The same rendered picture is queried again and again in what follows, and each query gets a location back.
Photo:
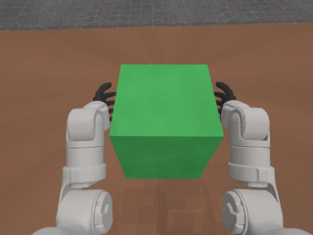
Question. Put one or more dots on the robot right forearm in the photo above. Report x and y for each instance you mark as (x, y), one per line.
(250, 159)

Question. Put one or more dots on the carton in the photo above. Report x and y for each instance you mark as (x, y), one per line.
(165, 121)

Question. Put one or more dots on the left robot upper arm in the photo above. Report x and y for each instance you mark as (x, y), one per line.
(82, 212)

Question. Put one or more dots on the left robot hand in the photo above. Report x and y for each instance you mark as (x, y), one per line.
(101, 96)

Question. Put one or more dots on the robot left forearm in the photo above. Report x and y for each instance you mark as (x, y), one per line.
(85, 139)

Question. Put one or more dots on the right robot hand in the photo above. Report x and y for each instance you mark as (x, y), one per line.
(228, 96)

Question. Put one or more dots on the right robot upper arm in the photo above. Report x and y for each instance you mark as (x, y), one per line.
(254, 212)

